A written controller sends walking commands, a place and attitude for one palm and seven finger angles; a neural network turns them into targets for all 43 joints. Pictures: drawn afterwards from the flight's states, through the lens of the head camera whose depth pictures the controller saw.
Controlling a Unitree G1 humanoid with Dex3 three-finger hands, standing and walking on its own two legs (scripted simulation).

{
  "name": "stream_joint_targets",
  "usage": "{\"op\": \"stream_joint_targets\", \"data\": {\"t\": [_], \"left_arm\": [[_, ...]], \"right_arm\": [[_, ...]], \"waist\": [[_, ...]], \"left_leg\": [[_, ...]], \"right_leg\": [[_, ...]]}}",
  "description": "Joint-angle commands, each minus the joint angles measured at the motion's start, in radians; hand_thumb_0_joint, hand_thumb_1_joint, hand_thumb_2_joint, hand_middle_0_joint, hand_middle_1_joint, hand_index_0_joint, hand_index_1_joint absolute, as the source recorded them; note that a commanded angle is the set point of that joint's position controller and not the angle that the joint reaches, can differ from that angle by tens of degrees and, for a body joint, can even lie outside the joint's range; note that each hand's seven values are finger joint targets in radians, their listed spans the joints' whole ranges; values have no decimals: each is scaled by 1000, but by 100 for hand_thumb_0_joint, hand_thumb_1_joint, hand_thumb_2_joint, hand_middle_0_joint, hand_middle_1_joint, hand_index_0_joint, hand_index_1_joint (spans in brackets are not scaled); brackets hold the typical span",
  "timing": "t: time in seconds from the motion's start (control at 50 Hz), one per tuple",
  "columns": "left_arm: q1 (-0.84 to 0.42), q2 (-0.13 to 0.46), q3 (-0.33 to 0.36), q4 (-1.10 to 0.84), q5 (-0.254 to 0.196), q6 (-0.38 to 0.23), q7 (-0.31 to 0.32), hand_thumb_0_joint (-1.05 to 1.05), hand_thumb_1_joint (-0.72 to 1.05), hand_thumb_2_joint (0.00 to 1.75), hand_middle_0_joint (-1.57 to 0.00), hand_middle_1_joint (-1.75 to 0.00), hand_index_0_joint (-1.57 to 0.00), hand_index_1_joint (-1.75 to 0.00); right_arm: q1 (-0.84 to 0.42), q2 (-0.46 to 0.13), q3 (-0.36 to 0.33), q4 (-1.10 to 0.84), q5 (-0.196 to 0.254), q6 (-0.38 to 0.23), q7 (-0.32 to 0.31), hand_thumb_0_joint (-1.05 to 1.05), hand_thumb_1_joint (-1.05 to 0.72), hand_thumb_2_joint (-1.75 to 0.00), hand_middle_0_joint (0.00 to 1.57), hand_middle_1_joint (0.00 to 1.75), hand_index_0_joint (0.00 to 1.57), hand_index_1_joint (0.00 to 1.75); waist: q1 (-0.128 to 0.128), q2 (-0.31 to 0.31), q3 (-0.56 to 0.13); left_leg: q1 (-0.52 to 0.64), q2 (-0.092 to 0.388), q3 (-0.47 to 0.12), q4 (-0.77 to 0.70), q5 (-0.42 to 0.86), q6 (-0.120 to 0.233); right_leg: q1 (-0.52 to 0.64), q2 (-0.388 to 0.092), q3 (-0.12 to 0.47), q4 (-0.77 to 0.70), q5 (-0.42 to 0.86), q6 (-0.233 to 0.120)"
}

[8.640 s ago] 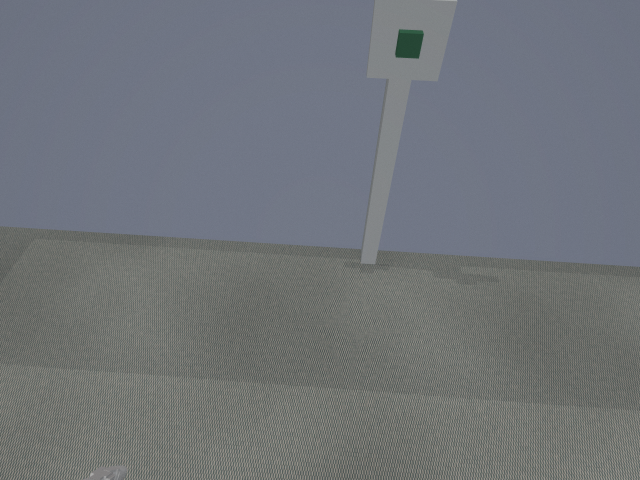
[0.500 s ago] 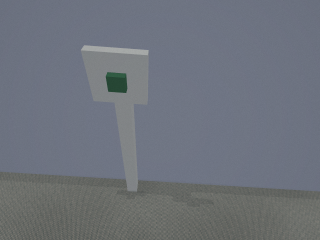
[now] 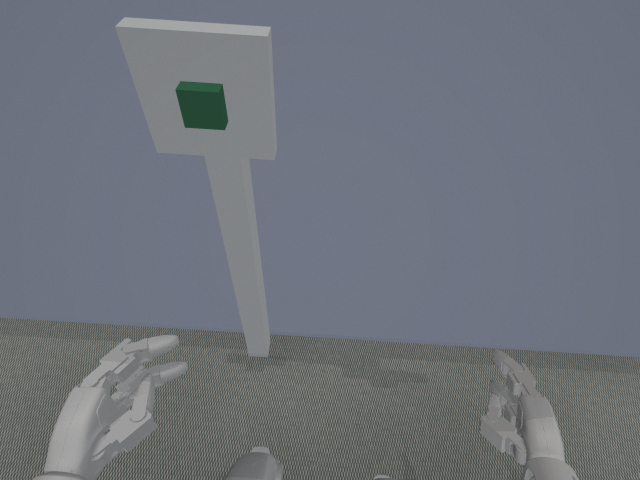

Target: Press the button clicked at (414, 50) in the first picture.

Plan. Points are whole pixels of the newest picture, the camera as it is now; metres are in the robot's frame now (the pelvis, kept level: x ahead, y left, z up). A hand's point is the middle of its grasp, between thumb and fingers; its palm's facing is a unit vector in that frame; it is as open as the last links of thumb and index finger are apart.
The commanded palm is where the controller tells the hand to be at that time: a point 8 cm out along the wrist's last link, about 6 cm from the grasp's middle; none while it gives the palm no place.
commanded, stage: raise the hand and make a fist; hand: left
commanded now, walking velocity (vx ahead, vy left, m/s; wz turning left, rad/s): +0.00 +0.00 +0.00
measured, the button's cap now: (203, 104) +0.54 +0.20 +0.19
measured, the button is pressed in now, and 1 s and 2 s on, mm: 0 0 0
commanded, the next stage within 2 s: aim a knuckle at the button in 1.60 s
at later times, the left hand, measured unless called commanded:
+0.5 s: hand (130, 357) +0.22 +0.21 +0.10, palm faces +0.06 -1.00 -0.07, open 3.1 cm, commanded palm +0.19 +0.26 +0.11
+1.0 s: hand (107, 309) +0.24 +0.22 +0.15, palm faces +0.04 -1.00 -0.07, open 3.1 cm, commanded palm +0.22 +0.27 +0.17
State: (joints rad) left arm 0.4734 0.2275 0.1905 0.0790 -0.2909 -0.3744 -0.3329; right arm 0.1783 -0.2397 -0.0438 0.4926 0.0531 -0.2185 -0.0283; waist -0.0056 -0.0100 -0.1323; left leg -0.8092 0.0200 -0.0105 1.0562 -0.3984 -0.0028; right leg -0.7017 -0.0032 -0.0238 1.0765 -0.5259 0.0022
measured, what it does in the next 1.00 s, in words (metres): stands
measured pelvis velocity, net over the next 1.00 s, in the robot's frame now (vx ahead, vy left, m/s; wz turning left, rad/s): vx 0.04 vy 0.01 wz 0.02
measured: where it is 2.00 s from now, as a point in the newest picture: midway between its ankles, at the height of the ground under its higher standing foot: outside the picture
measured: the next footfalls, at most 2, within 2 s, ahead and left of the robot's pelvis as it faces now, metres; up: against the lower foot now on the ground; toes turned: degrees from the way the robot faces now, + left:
none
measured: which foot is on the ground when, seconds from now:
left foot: down 0.00-1.00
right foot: down 0.00-1.00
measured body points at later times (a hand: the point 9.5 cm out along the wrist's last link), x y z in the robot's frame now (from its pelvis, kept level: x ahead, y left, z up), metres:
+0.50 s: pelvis +0.04 -0.01 +0.02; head +0.07 -0.01 +0.47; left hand +0.21 +0.26 +0.10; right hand +0.21 -0.24 -0.06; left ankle +0.07 +0.12 -0.66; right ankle +0.01 -0.12 -0.66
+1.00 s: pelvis +0.04 +0.01 +0.04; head +0.03 +0.01 +0.49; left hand +0.23 +0.28 +0.16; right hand +0.23 -0.21 -0.01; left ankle +0.07 +0.12 -0.66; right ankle +0.01 -0.12 -0.66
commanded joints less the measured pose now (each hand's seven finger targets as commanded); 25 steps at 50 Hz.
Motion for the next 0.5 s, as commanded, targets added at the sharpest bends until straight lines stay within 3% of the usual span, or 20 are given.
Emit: {"op": "stream_joint_targets", "data": {"t": [0.0,0.04,0.1,0.14,0.18,0.24,0.3,0.34,0.36,0.48], "left_arm": [[-41,152,116,-505,-40,-111,79,0,90,90,-78,-93,-78,-93],[-129,166,70,-585,-13,-175,94,0,90,90,-83,-99,-83,-99],[-71,145,42,-481,-6,-180,46,0,90,90,-92,-108,-92,-108],[-13,156,70,-390,-24,-118,-3,0,90,90,-97,-114,-97,-114],[48,172,105,-386,-42,-35,-36,0,90,90,-102,-120,-102,-120],[99,195,187,-355,-72,64,-27,0,90,90,-111,-129,-111,-129],[83,178,197,-408,-84,70,3,0,90,90,-119,-138,-119,-138],[75,172,194,-381,-86,57,16,0,90,90,-124,-144,-124,-144],[61,158,173,-395,-82,42,14,0,90,90,-127,-147,-127,-147],[51,164,149,-415,-78,26,-5,0,90,90,-130,-150,-130,-150]], "right_arm": [[-29,-94,-37,-161,-18,-54,-34,0,-90,-90,20,30,20,30],[-1,-101,-28,-126,-32,-64,-40,0,-90,-90,20,30,20,30],[8,-107,-28,-81,-26,-81,-44,0,-90,-90,20,30,20,30],[0,-111,-29,-71,-15,-80,-49,0,-90,-90,20,30,20,30],[-9,-106,-32,-83,-2,-74,-52,0,-90,-90,20,30,20,30],[-33,-87,-28,-92,-1,-58,-59,0,-90,-90,20,30,20,30],[-25,-79,-24,-100,-6,-50,-58,0,-90,-90,20,30,20,30],[-28,-80,-19,-95,-10,-47,-54,0,-90,-90,20,30,20,30],[-18,-85,-18,-98,-9,-49,-51,0,-90,-90,20,30,20,30],[-1,-103,-17,-103,-4,-60,-48,0,-90,-90,20,30,20,30]], "waist": [[9,100,-111],[-30,130,-110],[-51,135,-107],[-37,72,-118],[-6,77,-169],[35,26,-193],[36,2,-191],[34,-26,-146],[23,-31,-143],[17,18,-144]], "left_leg": [[148,-16,-15,-125,-14,32],[162,-7,-31,-91,43,40],[174,-2,-35,-63,95,42],[155,-6,-37,-69,120,42],[187,-10,-22,-94,157,43],[203,-15,-28,-127,222,38],[239,-14,-25,-161,255,35],[232,-14,-32,-173,259,32],[248,-14,-29,-183,256,33],[304,-17,-20,-216,241,36]], "right_leg": [[-41,27,40,-256,-51,-23],[-81,38,21,-214,39,-27],[-96,35,16,-213,119,-20],[-29,32,35,-243,157,-13],[42,17,51,-274,221,-2],[144,6,48,-287,344,12],[160,5,18,-286,421,23],[165,8,8,-290,426,20],[150,10,1,-290,423,22],[143,15,-7,-319,366,11]]}}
